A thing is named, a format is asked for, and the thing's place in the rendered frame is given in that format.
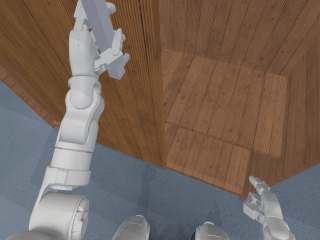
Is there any handle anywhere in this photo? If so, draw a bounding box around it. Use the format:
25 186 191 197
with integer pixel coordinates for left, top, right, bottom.
81 0 130 80

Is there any robot thigh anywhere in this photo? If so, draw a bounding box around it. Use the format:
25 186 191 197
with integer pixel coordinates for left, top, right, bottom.
112 215 150 240
195 223 230 240

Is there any left robot upper arm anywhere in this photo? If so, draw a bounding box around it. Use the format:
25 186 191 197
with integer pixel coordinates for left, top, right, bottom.
6 191 90 240

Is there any robot left thigh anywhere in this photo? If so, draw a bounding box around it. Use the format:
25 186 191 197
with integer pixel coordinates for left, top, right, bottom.
112 215 150 240

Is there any right robot hand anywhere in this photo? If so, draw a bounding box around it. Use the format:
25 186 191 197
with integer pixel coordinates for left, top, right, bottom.
243 175 283 225

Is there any left robot forearm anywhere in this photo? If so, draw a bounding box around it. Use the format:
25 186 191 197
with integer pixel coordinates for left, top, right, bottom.
29 75 105 230

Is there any wardrobe door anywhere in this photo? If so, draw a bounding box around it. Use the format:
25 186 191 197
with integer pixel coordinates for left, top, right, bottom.
0 0 167 169
0 56 62 123

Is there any robot right thigh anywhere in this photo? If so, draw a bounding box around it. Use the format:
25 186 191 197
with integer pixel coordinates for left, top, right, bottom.
195 223 230 240

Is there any right robot forearm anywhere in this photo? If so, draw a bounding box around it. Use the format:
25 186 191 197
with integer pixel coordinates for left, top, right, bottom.
262 217 296 240

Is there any left robot hand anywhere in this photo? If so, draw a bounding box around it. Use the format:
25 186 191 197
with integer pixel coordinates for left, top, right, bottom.
69 0 126 80

